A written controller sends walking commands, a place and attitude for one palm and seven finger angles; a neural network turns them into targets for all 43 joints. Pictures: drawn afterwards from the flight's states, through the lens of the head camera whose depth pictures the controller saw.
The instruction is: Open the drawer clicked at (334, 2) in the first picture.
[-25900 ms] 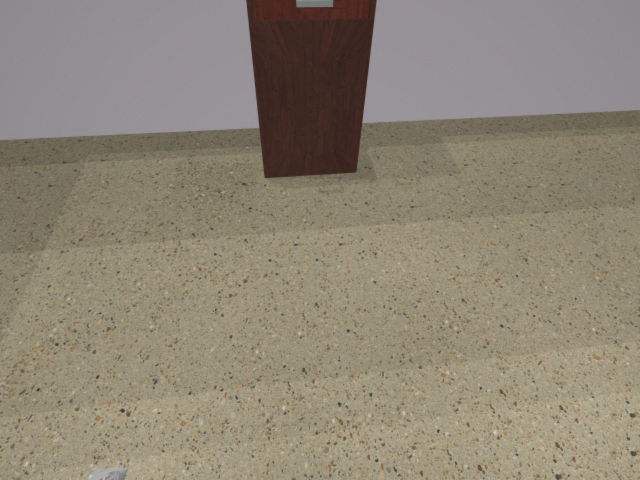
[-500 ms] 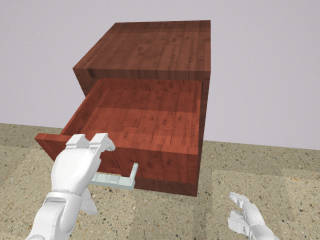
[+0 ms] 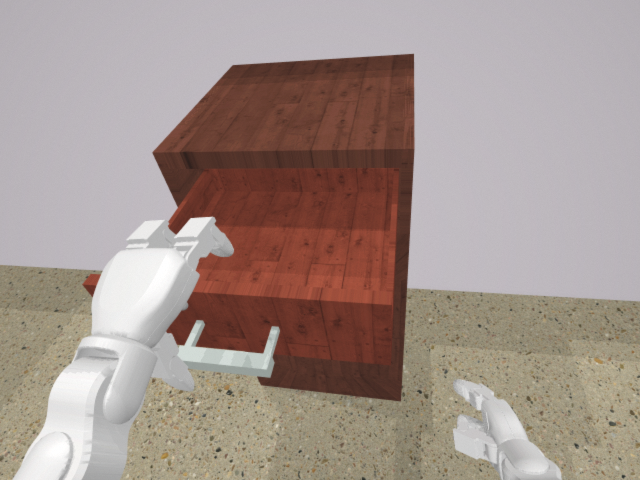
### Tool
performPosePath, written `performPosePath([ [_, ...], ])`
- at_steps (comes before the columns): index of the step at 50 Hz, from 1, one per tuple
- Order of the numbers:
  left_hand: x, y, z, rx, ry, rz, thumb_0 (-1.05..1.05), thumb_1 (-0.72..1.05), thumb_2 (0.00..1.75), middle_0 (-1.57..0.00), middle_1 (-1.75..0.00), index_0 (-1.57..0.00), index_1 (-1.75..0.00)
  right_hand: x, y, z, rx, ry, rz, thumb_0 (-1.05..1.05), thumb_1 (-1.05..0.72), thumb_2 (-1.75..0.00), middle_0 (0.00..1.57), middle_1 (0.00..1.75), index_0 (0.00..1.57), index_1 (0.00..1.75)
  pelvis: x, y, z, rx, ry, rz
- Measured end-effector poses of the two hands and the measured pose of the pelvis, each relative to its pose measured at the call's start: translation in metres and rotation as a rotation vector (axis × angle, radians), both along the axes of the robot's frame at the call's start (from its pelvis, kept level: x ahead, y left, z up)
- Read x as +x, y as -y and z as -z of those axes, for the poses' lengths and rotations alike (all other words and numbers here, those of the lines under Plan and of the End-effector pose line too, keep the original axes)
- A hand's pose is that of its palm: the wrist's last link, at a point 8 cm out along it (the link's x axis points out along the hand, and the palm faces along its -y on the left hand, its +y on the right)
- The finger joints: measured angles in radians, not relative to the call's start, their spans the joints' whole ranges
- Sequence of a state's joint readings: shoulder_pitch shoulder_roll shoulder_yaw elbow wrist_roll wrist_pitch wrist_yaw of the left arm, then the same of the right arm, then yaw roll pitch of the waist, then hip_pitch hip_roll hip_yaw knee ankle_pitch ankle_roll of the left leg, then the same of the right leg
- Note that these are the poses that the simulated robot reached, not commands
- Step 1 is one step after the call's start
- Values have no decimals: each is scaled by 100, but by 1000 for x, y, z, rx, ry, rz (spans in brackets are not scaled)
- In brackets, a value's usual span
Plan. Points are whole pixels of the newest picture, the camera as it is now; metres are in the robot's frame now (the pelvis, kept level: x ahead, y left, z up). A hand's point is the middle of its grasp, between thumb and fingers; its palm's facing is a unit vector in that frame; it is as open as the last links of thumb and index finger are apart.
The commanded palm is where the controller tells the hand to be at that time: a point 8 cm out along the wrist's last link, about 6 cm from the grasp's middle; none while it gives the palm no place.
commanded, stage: lift the hand off the handle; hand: left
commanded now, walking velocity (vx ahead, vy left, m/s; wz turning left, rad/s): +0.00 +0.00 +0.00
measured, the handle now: (229, 346) +0.27 +0.18 +0.04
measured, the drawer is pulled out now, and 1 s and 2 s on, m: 0.28 0.28 0.28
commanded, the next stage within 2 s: draw the hand back to the body in 0.14 s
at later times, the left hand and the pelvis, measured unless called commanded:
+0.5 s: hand (145, 318) +0.22 +0.21 +0.18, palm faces +0.17 -0.08 -0.98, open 13.8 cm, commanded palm +0.17 +0.21 +0.23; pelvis -0.01 -0.01 +0.00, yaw +1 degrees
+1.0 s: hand (122, 323) +0.19 +0.20 +0.20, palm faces +0.33 -0.83 -0.46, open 13.6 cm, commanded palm +0.14 +0.25 +0.23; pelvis +0.00 +0.00 +0.00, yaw +3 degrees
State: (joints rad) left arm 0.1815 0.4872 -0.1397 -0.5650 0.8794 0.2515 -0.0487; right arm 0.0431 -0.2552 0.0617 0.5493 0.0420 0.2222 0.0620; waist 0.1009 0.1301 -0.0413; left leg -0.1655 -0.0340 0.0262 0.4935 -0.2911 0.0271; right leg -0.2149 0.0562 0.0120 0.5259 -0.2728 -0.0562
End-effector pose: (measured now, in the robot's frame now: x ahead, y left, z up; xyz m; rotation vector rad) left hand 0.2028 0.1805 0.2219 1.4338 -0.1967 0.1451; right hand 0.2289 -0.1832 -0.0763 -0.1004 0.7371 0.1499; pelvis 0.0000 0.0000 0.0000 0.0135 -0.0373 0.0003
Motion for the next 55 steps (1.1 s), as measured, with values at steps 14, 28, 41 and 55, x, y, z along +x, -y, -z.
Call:
performPosePath([
  [14, -5, -9, -4, 19, -62, -28, 0, -49, 30, -32, -120, -32, -120, -11, 15, 1, -18, 13, 2, 1, -91, -90, 20, 30, 19, 30, -12, 11, 0, 4, 15, -15],
  [28, -20, -34, -2, 36, -67, -71, 0, -49, 30, -32, -120, -32, -120, -23, 27, 8, -62, 7, 22, 1, -91, -90, 20, 30, 19, 30, -15, 13, 1, 0, 9, -29],
  [41, -36, -53, -1, 46, -69, -66, 0, -49, 30, -32, -120, -32, -120, -18, 13, 4, -68, 29, 10, 1, -91, -90, 20, 30, 19, 30, -12, 3, 1, -8, -6, -36],
  [55, -50, -74, -4, -988, 370, 148, 0, -31, 38, -31, -108, -31, -108, -34, 1, -13, -133, 143, 58, 1, -91, -90, 20, 30, 20, 30, 4, -3, -3, -19, 40, -49],
])
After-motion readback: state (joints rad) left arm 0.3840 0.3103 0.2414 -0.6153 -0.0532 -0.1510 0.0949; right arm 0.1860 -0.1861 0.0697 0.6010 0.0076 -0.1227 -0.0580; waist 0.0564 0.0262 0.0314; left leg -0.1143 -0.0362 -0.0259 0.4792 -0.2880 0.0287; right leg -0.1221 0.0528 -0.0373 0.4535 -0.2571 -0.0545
